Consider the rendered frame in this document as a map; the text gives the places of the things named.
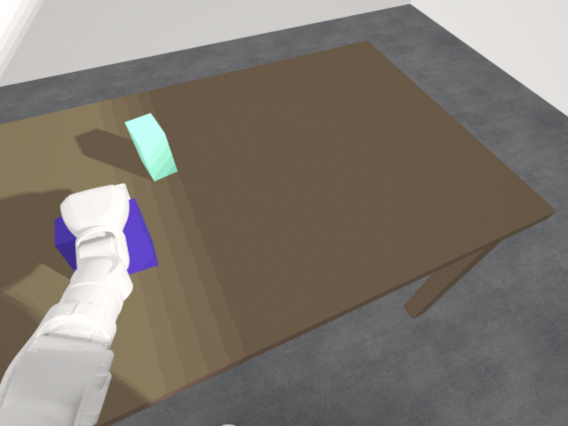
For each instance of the robot left forearm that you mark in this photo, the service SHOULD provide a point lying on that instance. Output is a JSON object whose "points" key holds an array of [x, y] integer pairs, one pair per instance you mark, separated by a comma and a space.
{"points": [[92, 301]]}

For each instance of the robot left upper arm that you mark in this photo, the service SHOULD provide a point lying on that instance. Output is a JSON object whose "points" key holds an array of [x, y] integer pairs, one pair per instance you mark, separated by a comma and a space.
{"points": [[59, 382]]}

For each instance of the sponge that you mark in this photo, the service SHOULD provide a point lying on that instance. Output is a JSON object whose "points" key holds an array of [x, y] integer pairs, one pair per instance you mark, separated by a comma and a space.
{"points": [[139, 242]]}

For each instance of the left robot hand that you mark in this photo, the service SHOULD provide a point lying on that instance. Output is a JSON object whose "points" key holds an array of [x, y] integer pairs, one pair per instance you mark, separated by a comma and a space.
{"points": [[105, 205]]}

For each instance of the table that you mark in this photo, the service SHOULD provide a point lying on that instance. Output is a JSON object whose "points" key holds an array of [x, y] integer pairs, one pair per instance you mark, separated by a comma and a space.
{"points": [[305, 189]]}

